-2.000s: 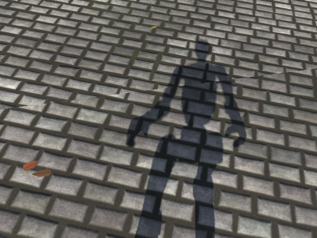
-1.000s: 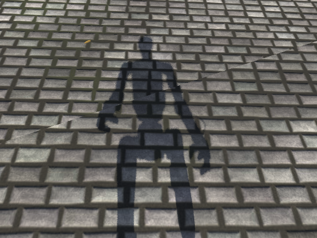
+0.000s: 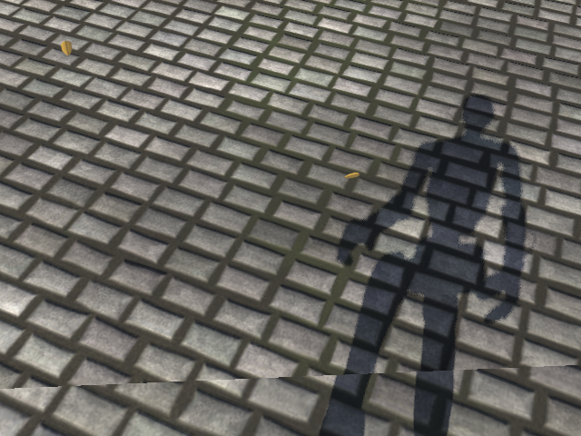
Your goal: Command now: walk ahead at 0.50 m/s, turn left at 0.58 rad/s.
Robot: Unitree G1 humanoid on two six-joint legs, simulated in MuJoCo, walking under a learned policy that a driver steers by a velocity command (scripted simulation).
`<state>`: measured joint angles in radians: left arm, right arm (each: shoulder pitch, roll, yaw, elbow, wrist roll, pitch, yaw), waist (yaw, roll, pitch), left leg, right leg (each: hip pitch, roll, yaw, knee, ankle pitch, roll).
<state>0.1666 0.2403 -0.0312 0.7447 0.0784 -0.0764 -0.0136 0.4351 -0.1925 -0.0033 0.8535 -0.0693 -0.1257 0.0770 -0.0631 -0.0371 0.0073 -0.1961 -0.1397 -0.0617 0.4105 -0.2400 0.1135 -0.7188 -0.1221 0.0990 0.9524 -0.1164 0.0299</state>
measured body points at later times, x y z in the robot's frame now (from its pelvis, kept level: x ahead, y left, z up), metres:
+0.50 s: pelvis +0.28 -0.04 +0.01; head +0.30 -0.03 +0.46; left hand +0.22 +0.21 -0.13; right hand +0.53 -0.20 -0.09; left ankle +0.37 +0.13 -0.68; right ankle +0.26 -0.14 -0.74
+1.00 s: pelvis +0.40 +0.04 +0.00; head +0.42 +0.06 +0.44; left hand +0.37 +0.32 -0.13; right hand +0.64 -0.15 -0.11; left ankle +0.42 +0.15 -0.74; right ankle +0.45 -0.09 -0.71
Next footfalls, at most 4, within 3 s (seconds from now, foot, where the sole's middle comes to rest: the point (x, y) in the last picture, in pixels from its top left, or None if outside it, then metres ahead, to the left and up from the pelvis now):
0.18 right None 0.30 -0.14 -0.78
0.68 left None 0.46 0.17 -0.78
1.14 right None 0.48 -0.05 -0.78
1.68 left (182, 335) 0.81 0.25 -0.89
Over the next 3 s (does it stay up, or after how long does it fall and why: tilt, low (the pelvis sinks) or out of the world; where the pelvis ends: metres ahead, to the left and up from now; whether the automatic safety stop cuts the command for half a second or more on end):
stays up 1.03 0.06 -0.10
